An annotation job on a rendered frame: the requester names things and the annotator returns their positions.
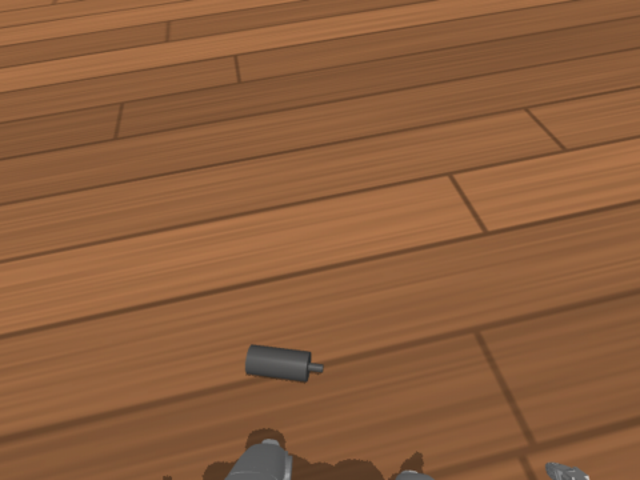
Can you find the right robot hand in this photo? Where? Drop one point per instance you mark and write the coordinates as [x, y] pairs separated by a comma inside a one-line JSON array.
[[558, 471]]

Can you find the bottle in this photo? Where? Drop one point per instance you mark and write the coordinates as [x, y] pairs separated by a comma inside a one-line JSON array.
[[280, 363]]

